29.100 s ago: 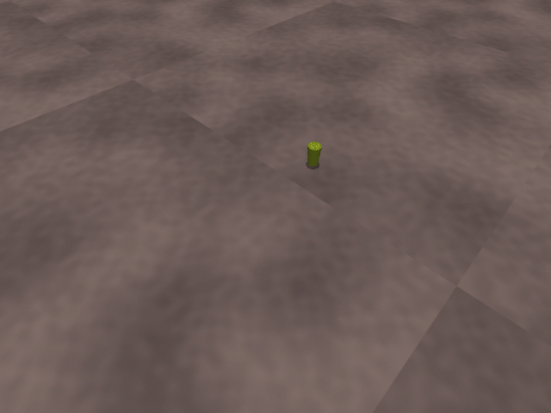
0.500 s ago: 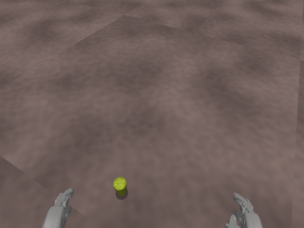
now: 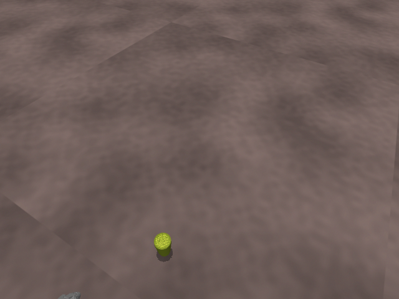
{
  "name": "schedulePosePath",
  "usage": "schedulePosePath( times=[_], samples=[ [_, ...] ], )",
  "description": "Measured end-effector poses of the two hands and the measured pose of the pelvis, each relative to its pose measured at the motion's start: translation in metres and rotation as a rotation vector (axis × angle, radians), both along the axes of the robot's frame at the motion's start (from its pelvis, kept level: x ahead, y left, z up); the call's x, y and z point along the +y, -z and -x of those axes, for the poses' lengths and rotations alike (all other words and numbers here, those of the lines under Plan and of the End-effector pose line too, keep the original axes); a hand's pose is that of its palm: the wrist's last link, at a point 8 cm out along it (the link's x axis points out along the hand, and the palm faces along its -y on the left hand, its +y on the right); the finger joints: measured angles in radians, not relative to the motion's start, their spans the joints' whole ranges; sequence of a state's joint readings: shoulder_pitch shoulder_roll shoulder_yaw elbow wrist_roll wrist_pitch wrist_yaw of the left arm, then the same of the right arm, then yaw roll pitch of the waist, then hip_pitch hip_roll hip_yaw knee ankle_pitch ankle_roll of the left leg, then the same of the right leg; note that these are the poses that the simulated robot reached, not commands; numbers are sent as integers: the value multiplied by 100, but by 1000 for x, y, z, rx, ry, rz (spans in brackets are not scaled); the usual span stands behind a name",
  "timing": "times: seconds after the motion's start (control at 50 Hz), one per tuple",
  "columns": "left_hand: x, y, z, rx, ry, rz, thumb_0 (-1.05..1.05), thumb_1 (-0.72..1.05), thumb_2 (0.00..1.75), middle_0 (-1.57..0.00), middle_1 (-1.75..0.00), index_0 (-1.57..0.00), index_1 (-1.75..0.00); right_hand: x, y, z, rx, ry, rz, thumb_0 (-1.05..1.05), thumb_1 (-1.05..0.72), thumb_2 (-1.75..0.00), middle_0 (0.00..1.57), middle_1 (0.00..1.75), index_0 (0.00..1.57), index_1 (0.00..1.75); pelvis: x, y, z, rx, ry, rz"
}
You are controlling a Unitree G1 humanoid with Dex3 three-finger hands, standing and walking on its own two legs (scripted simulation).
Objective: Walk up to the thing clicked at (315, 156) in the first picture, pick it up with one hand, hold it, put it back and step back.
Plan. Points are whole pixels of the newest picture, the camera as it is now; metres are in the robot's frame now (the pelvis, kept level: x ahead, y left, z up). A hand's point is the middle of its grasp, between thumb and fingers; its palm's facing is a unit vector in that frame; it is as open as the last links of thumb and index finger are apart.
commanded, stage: stand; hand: left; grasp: from the side
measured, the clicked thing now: (163, 246) +0.49 +0.17 -0.69
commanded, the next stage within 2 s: step back in 1.78 s
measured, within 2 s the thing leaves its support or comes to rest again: neither
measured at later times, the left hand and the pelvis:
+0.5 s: hand out of the picture +0.04 +0.26 -0.13, palm faces +0.00 -0.94 -0.35, open 7.4 cm; pelvis -0.01 +0.01 +0.02, yaw +0 degrees
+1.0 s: hand out of the picture +0.04 +0.25 -0.13, palm faces -0.02 -0.94 -0.34, open 7.4 cm; pelvis +0.00 +0.00 +0.03, yaw +0 degrees
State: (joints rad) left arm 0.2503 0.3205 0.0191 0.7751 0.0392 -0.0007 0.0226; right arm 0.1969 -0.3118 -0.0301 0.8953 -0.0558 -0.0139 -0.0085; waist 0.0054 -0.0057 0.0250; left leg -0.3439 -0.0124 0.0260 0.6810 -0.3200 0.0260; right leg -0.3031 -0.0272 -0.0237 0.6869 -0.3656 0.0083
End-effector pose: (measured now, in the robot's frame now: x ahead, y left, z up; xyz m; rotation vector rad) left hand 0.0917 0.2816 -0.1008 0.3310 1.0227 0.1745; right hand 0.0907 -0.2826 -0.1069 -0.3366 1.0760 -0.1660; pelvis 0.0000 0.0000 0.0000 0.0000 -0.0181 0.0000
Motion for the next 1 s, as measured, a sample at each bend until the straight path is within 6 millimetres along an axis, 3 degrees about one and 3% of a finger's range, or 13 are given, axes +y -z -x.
schedulePosePath(
  times=[0.32,0.56,0.8,1.0],
  samples=[
    [13,-2,46,161,-69,14,1,91,90,-20,-30,-20,-30,17,-5,27,106,41,-37,0,-90,-90,20,30,21,30,11,-22,9,-55,-3,0],
    [21,-5,66,220,-92,-3,1,91,90,-20,-30,-20,-30,11,-5,39,147,61,-36,0,-90,-90,20,30,21,30,11,-26,15,-58,-7,0],
    [17,-5,70,258,-96,-3,1,91,90,-20,-30,-20,-30,0,-5,45,182,75,-27,0,-90,-90,20,30,21,30,6,-27,12,-44,-9,0],
    [9,-5,53,255,-86,5,1,91,90,-20,-30,-20,-30,-4,-5,37,189,78,-31,0,-90,-90,20,30,21,30,2,-28,2,-39,-5,0]
  ],
)
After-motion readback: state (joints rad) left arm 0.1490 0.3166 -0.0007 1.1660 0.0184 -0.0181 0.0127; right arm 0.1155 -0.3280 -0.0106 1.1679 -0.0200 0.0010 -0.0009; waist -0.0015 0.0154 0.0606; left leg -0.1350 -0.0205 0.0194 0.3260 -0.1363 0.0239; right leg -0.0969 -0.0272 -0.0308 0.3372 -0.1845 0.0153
